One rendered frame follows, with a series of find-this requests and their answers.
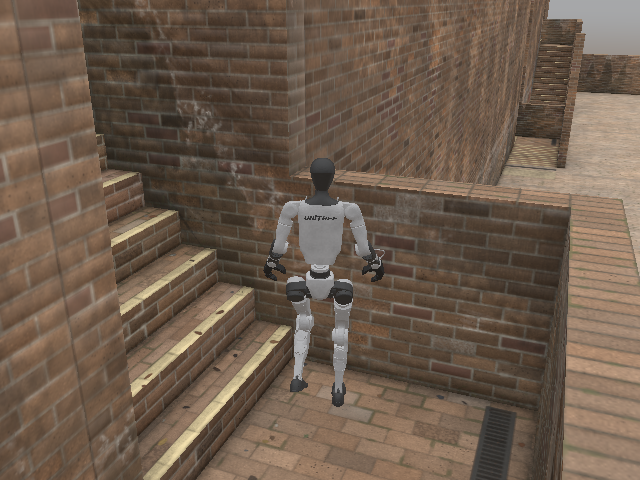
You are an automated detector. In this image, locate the robot right forearm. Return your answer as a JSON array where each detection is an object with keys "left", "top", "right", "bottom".
[{"left": 362, "top": 241, "right": 381, "bottom": 269}]

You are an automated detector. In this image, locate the right robot foot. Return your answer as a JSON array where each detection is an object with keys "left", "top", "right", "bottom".
[{"left": 331, "top": 382, "right": 346, "bottom": 407}]

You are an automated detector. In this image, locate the robot right hand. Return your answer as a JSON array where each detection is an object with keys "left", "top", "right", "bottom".
[{"left": 362, "top": 260, "right": 385, "bottom": 282}]

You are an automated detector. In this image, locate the right robot thigh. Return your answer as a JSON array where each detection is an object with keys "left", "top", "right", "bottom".
[{"left": 332, "top": 279, "right": 353, "bottom": 347}]

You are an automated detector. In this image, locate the right robot upper arm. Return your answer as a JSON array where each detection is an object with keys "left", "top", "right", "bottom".
[{"left": 342, "top": 202, "right": 371, "bottom": 257}]

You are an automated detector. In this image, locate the robot left forearm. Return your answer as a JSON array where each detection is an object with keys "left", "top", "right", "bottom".
[{"left": 267, "top": 239, "right": 283, "bottom": 268}]

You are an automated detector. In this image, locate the left robot upper arm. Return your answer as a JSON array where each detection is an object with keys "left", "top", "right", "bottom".
[{"left": 272, "top": 200, "right": 301, "bottom": 254}]

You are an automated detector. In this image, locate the robot left hand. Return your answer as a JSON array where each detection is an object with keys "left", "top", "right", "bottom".
[{"left": 263, "top": 261, "right": 286, "bottom": 281}]

